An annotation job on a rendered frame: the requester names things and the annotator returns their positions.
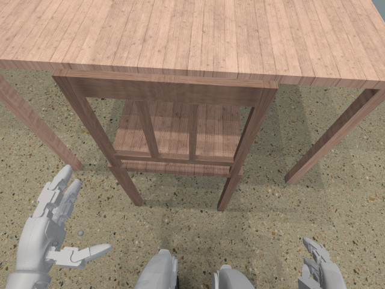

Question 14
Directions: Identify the right robot thigh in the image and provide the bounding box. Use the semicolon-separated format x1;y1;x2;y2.
212;269;255;289

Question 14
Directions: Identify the robot left hand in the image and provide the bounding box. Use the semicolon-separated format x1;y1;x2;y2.
15;164;112;273

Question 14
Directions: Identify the chair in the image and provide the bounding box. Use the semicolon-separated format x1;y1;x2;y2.
51;69;279;211

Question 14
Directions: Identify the left robot forearm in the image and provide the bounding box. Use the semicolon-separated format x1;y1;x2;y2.
5;270;52;289

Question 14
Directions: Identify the robot right hand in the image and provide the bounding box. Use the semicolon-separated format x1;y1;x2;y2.
298;237;347;289

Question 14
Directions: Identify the table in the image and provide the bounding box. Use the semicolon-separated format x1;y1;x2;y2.
0;0;385;184

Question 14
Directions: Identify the robot right shin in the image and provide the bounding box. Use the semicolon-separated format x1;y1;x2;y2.
219;265;232;271

